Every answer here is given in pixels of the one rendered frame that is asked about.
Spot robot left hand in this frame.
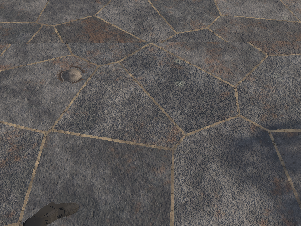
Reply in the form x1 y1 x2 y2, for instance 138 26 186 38
23 202 79 226

